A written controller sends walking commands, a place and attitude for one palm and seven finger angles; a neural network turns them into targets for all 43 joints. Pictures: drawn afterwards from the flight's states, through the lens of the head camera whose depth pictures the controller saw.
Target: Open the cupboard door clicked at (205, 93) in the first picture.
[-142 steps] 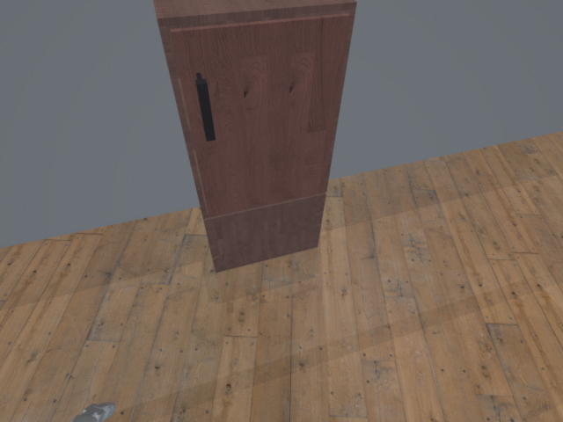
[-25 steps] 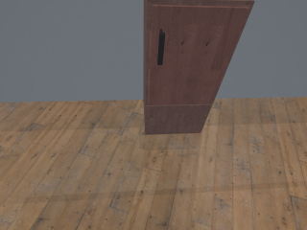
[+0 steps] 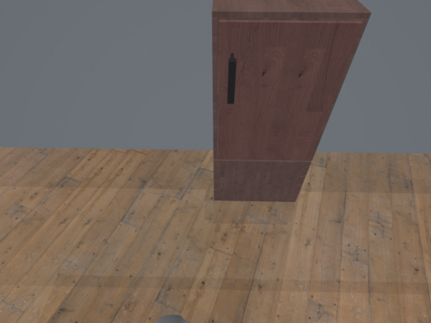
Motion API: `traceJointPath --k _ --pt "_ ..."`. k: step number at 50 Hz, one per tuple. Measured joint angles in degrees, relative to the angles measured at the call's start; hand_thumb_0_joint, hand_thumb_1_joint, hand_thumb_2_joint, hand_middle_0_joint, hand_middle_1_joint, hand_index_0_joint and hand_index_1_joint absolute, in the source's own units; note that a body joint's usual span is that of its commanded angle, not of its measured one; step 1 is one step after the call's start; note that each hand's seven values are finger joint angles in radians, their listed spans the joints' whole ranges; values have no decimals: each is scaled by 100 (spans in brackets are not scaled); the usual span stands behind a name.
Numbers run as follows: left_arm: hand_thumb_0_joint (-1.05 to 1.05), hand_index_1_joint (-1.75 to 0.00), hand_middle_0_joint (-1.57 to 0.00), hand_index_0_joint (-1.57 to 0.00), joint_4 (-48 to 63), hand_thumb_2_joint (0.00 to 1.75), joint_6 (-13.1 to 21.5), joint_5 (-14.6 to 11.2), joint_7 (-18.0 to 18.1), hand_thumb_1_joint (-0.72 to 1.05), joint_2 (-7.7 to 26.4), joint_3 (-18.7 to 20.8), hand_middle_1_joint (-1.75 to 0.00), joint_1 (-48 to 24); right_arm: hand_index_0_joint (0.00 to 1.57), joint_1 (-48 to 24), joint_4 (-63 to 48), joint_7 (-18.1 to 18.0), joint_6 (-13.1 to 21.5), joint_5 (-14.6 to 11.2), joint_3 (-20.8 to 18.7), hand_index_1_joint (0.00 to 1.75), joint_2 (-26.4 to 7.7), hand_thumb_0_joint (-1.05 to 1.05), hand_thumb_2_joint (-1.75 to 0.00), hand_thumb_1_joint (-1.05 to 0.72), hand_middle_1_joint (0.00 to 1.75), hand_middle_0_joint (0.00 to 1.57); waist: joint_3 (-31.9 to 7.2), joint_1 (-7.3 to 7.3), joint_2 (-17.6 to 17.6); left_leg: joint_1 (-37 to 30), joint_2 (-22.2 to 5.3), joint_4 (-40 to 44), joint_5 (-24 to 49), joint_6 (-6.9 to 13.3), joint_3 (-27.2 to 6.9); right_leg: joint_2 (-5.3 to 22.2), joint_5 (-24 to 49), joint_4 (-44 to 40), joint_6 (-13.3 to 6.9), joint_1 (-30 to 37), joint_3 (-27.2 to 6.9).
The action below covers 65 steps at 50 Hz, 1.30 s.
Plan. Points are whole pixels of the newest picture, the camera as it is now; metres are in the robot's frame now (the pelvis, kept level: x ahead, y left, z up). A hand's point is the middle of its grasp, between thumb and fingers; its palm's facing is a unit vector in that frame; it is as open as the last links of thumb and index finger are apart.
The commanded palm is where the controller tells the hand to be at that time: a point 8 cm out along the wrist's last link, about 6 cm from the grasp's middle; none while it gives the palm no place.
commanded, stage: take the last steps up to it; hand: left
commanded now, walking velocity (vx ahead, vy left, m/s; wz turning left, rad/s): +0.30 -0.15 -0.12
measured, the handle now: (231, 79) +0.84 +0.02 +0.02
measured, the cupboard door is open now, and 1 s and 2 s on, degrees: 0 0 0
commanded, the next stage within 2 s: come to a stop and stand still in 0.66 s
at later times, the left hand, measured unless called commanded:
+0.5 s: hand (150, 284) +0.24 +0.18 -0.18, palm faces -0.07 -0.98 -0.17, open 7.4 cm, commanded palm none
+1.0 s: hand (208, 235) +0.37 +0.05 -0.17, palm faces -0.02 -0.97 -0.23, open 7.2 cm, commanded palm none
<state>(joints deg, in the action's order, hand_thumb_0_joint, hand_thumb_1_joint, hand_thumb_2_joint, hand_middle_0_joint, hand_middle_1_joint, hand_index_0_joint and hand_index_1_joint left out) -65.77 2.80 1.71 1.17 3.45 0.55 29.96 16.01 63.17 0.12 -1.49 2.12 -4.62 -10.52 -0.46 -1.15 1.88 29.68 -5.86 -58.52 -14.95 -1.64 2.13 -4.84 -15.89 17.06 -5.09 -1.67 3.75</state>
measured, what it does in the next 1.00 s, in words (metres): walks ahead: left foot, then right foot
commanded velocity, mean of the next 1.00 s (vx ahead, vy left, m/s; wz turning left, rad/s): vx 0.10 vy -0.05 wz -0.01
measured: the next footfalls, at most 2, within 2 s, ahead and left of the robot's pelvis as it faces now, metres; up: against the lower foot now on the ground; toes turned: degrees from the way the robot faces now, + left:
left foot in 0.18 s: +0.14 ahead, +0.11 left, +0.00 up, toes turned +7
right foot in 0.68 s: +0.38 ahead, -0.21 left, +0.00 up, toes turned -13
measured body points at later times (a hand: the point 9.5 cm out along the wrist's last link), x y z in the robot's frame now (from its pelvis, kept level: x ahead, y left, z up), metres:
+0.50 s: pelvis +0.16 -0.01 +0.00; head +0.16 +0.02 +0.45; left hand +0.24 +0.23 -0.16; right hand +0.11 -0.24 -0.14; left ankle +0.10 +0.11 -0.74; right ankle +0.23 -0.19 -0.66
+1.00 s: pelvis +0.30 -0.12 -0.01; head +0.32 -0.14 +0.44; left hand +0.37 +0.10 -0.15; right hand +0.33 -0.36 -0.17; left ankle +0.32 -0.01 -0.70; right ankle +0.34 -0.20 -0.74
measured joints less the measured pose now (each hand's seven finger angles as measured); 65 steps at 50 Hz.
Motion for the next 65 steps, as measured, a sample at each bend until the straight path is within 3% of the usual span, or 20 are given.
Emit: traceJointPath --k 5,8,10,13,17,22,26,32,33,35,37,38,41,48,55,59,62,65 --pt "0 -29 -20 -20 -192 89 -9 60 1 91 -35 27 -30 156 19 -394 -19 -33 92 -38 69 30 182 1 -90 -91 30 20 103 -197 -163 -325 28 1024 -566 87 302 -11 -312 148 40 123 -106" --pt "0 -29 -20 -20 -296 89 -50 32 -29 91 9 57 -30 201 19 -664 -133 -84 280 -63 141 30 327 1 -90 -91 30 20 172 -215 -304 -801 185 2080 -342 209 562 43 -703 593 116 118 -191" --pt "0 -29 -20 -20 -364 89 -111 -20 -76 91 40 92 -30 168 19 -816 -215 -145 473 -52 175 30 438 1 -90 -91 30 20 232 -167 -422 -1032 231 2254 -41 457 739 135 -1026 1849 174 -315 -256" --pt "0 -29 -20 -20 -363 89 -285 26 -129 91 184 144 -30 -74 20 -739 -312 -219 617 -103 208 30 558 0 -90 -91 30 20 195 -62 -499 -1460 215 2299 -405 441 972 307 -904 4202 260 -1328 -278" --pt "1 -29 -20 -20 -2 89 -360 88 -173 91 533 292 -30 -644 20 -434 -359 -335 723 -131 109 30 373 -4 -90 -97 30 21 84 66 -483 -2064 212 2945 -313 327 998 718 -213 5065 453 -2369 -201" --pt "0 -29 -19 -19 552 90 -343 83 -218 91 889 421 -30 -1359 20 125 -117 -256 624 -94 190 30 249 -3 -90 -95 30 21 40 65 -534 -2602 161 3463 -311 193 1011 1124 607 4818 630 -3233 -300" --pt "0 -29 -19 -19 766 90 -380 54 -289 92 957 403 -30 -1835 20 562 40 -202 540 -68 212 30 265 -2 -90 -93 30 20 165 200 -468 -2952 90 3693 -418 28 1015 1289 970 3893 689 -3399 -163" --pt "0 -29 -19 -19 866 90 -318 -4 -342 91 864 306 -30 -2331 20 1025 257 -140 405 -20 166 30 270 0 -90 -91 30 20 502 561 -234 -3258 -135 3534 -866 -363 973 1090 676 2105 494 -2790 175" --pt "0 -29 -19 -19 887 90 -248 -4 -348 91 852 289 -30 -2354 20 1110 310 -126 377 -29 158 30 271 0 -90 -91 30 21 530 578 -197 -3211 -213 3262 -1046 -401 933 1007 693 1809 441 -2555 234" --pt "0 -29 -19 -20 882 90 -60 2 -304 91 788 284 -30 -2419 20 1098 423 -85 271 -81 161 30 248 0 -90 -91 30 21 654 531 -100 -2675 -361 1812 -1464 -207 636 897 828 1939 296 -2496 317" --pt "0 -29 -19 -20 837 90 7 -38 -239 91 677 236 -30 -2423 20 918 408 -81 157 -138 165 30 191 0 -90 -91 30 21 787 519 -10 -1925 -216 85 -1605 40 119 813 484 2133 207 -2382 413" --pt "0 -29 -19 -20 794 90 -6 -49 -210 91 627 212 -30 -2388 20 831 375 -79 136 -151 153 30 172 0 -90 -91 30 21 787 512 8 -1583 -151 -529 -1489 114 16 775 399 2048 177 -2250 466" --pt "-1 -29 -20 -20 682 89 -27 -110 -45 93 515 232 -30 -2236 19 551 204 -98 136 -119 142 30 121 1 -90 -91 30 20 663 461 56 -797 -82 -1150 -943 152 17 645 455 1533 130 -1811 644" --pt "-1 -29 -20 -20 589 89 -136 -43 86 95 492 115 -30 -2006 19 -300 -233 -177 45 -157 183 30 62 0 -90 -91 30 20 398 199 104 -434 212 535 -749 -27 119 467 498 1044 21 -1442 730" --pt "0 -29 -20 -20 693 89 -297 8 125 93 466 172 -30 -1901 19 -954 -565 -128 -152 -129 95 30 -45 0 -90 -93 30 20 497 -43 -28 -510 492 524 -1068 -97 -15 636 383 1275 73 -1529 751" --pt "0 -29 -20 -20 727 89 -358 42 106 92 560 209 -30 -1843 19 -1117 -712 -96 -117 -148 108 30 -17 0 -90 -92 30 20 563 -122 -210 -898 479 1139 -1035 -64 -53 816 440 1352 173 -1685 733" --pt "0 -29 -20 -20 699 89 -410 19 78 91 642 227 -30 -1759 19 -1082 -762 -76 -24 -154 153 30 16 0 -90 -92 30 20 529 -115 -283 -1506 420 2303 -397 -18 -21 922 432 1536 307 -1857 720" --pt "0 -29 -20 -20 621 89 -510 -39 48 91 762 242 -30 -1731 19 -945 -700 -82 24 -110 222 30 139 0 -90 -91 30 20 536 -137 -447 -1671 566 2594 -414 259 84 979 -125 1854 478 -1946 450"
